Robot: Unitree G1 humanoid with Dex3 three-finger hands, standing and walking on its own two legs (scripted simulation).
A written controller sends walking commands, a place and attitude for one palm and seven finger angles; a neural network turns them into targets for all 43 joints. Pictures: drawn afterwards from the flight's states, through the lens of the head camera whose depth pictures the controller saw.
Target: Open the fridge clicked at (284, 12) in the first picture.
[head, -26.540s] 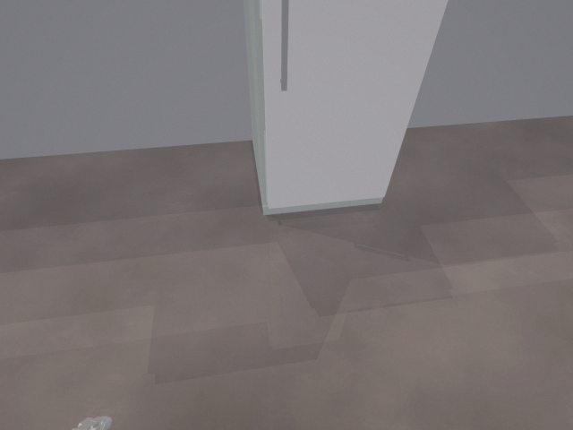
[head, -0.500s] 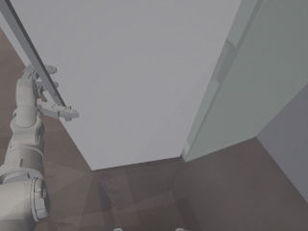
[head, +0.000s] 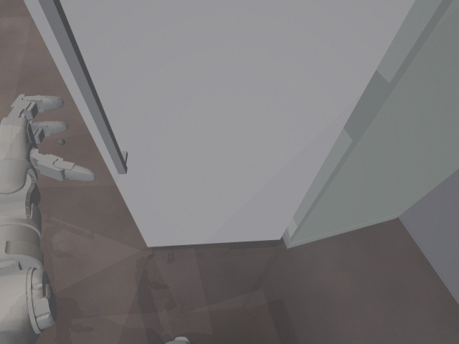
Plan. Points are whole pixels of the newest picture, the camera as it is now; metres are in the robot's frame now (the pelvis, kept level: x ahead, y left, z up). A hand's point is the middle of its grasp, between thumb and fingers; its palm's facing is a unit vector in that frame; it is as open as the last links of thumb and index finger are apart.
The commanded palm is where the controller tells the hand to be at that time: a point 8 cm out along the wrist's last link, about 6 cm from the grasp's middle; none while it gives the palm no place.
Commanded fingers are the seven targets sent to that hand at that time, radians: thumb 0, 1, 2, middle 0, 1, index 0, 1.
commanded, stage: slip the hand off the handle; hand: left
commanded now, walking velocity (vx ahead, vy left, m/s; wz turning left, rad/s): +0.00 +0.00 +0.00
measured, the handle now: (87, 75) +0.48 +0.25 +0.18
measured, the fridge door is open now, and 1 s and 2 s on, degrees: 78 78 78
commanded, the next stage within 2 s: draw the hand back to the body in 0.84 s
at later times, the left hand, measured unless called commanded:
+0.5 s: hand (48, 171) +0.36 +0.31 +0.09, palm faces +0.31 -0.92 -0.23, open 14.7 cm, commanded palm +0.32 +0.34 +0.10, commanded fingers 0.00 -0.55 0.20 -0.25 -1.15 -0.25 -1.15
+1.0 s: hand (28, 215) +0.28 +0.30 +0.09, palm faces +0.34 -0.93 -0.17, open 14.7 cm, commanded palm +0.25 +0.33 +0.11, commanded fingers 0.00 -0.55 0.20 -0.25 -1.15 -0.25 -1.15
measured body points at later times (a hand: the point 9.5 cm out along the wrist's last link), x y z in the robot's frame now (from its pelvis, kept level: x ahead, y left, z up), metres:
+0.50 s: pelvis +0.00 +0.00 +0.00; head +0.05 +0.01 +0.45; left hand +0.34 +0.36 +0.10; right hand +0.10 -0.26 -0.10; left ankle +0.01 +0.10 -0.71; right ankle +0.00 -0.14 -0.71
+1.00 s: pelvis -0.01 -0.02 +0.00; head +0.01 -0.01 +0.45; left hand +0.26 +0.35 +0.10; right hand +0.15 -0.26 -0.08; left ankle +0.01 +0.10 -0.71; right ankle +0.00 -0.14 -0.71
